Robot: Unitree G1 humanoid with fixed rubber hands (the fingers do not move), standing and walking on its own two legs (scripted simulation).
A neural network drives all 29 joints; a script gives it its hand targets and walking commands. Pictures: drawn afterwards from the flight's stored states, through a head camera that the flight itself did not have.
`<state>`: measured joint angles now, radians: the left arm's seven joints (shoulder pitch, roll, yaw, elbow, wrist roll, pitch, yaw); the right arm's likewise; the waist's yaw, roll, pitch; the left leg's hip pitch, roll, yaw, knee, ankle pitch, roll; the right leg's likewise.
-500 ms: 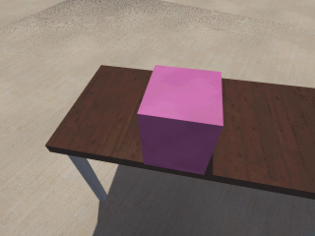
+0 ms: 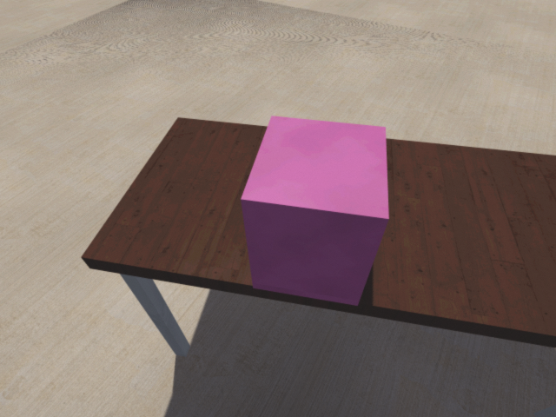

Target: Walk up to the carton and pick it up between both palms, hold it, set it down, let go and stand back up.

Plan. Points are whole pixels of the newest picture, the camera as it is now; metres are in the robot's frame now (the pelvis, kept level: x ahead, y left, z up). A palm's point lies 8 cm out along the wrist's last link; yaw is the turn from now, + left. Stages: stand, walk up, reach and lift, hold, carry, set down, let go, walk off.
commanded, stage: stand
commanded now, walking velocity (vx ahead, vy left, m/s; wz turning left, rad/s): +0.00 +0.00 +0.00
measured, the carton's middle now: (315, 212) +0.46 -0.04 +0.01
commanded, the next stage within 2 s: walk up in 0.08 s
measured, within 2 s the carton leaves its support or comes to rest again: neither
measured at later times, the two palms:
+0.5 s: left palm out of the picture +0.00 +0.29 -0.15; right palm out of the picture +0.00 -0.25 -0.14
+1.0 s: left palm out of the picture -0.05 +0.32 -0.15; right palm out of the picture -0.16 -0.17 -0.12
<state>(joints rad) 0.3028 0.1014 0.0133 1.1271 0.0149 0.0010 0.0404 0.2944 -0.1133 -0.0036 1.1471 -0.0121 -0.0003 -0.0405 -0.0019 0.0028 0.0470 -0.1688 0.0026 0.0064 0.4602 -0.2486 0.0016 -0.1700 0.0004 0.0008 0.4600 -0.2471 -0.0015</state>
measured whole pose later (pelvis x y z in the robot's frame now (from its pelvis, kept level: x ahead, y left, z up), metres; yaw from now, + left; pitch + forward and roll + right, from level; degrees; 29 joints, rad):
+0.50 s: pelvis -0.06 +0.04 -0.01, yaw -4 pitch -2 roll +0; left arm 0.18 0.21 0.08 0.96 0.04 0.01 0.10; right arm 0.10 -0.27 -0.08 0.98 -0.03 0.09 -0.06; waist 0.03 0.00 0.19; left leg -0.42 -0.02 -0.05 1.07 -0.52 -0.03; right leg -0.34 0.00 0.09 0.53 -0.16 0.02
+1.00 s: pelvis -0.15 +0.08 -0.01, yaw -15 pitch -2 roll +0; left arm 0.28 0.26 0.04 0.93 0.04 0.07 -0.01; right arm 0.29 -0.21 0.01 0.85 -0.04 -0.01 -0.03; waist -0.02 -0.04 0.08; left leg -0.26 0.08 0.07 0.59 -0.29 -0.02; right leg -0.27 0.01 0.07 0.70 -0.49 0.05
